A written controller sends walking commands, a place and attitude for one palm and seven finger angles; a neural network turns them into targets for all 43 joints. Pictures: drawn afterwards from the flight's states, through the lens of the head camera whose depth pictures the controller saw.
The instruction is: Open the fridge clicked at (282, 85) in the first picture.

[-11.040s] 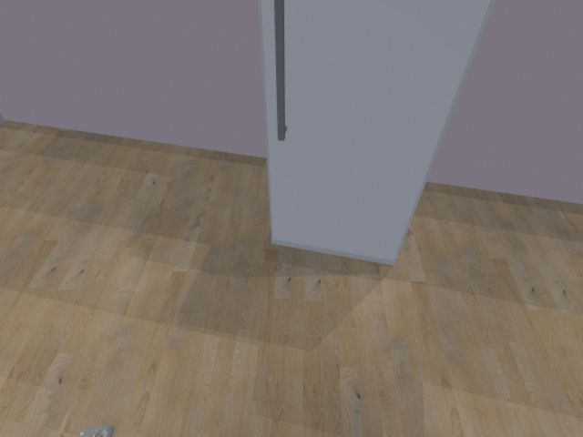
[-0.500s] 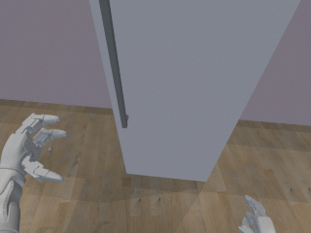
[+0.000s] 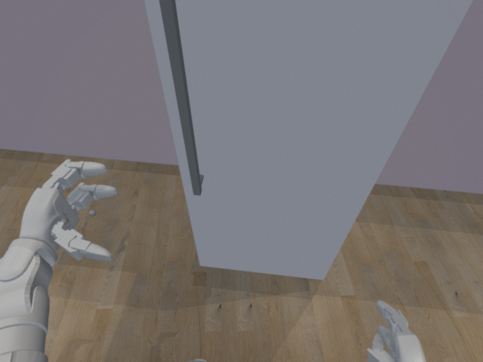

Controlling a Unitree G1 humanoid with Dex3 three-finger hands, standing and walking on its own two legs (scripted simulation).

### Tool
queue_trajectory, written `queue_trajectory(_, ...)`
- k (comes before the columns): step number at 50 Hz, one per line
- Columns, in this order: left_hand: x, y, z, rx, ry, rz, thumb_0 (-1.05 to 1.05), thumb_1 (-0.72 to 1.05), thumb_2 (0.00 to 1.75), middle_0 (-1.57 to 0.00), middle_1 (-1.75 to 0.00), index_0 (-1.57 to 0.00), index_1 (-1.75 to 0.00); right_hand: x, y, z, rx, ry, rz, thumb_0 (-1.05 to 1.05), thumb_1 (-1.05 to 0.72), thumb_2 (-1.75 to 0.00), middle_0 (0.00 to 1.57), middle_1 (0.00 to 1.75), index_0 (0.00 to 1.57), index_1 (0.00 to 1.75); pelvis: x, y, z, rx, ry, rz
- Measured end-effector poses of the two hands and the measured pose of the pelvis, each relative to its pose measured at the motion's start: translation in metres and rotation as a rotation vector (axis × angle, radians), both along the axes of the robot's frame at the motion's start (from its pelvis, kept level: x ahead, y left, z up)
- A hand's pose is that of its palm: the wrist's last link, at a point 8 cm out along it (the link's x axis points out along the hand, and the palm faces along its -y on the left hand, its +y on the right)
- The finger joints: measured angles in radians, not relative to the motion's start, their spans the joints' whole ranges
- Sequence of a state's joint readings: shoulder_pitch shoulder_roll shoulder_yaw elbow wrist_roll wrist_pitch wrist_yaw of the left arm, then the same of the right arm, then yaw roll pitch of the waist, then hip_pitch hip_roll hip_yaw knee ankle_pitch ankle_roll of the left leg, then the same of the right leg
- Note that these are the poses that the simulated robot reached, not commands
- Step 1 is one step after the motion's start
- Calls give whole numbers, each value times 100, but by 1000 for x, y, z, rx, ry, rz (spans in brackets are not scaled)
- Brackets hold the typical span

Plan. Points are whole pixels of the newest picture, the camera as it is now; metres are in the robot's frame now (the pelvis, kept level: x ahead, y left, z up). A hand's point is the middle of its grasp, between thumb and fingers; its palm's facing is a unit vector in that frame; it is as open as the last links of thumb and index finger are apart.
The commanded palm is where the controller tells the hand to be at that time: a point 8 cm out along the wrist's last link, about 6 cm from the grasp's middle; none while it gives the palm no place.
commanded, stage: move the hooked fingers beside the handle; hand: left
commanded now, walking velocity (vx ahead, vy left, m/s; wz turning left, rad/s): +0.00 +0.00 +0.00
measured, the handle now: (188, 111) +0.55 +0.16 +0.13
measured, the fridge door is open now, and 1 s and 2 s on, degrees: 0 0 0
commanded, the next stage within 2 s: none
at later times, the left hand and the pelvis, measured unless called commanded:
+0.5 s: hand (127, 176) +0.38 +0.24 +0.10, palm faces +0.02 -1.00 -0.02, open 14.0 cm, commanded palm +0.36 +0.29 +0.10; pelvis +0.01 +0.01 +0.00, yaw -1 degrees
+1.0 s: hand (144, 152) +0.45 +0.23 +0.10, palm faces +0.01 -1.00 +0.00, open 14.0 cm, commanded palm +0.43 +0.28 +0.10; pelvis +0.01 +0.00 -0.01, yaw -2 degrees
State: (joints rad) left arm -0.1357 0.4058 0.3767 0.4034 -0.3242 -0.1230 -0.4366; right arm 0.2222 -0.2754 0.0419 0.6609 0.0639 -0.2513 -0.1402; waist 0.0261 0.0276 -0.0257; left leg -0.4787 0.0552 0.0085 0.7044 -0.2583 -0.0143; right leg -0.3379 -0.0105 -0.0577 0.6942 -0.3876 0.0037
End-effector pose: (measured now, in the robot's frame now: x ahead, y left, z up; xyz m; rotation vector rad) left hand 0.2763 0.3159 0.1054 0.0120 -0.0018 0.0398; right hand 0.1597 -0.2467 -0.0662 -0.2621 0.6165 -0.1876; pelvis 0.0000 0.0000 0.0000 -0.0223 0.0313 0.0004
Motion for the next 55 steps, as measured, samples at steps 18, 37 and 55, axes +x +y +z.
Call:
queue_trajectory(18, 59, -19, -2, -1, 18, -29, -1, -50, 30, -30, -120, -30, -120, -35, -4, -15, 5, 129, -72, 2, -91, -89, 20, 30, 21, 30, 6, 7, -1, 2, 38, -17)
queue_trajectory(37, 110, -28, -4, -7, 35, -13, -1, -50, 30, -30, -120, -30, -120, -59, -20, -28, 7, 247, -132, 1, -91, -89, 20, 30, 21, 30, 12, 1, -5, 6, 86, -31)
queue_trajectory(55, 161, -37, -5, -7, 37, -27, -1, -50, 30, -30, -120, -30, -120, -99, -30, -42, -10, 384, -196, 1, -91, -89, 20, 30, 21, 30, 10, 0, -15, 0, 152, -37)
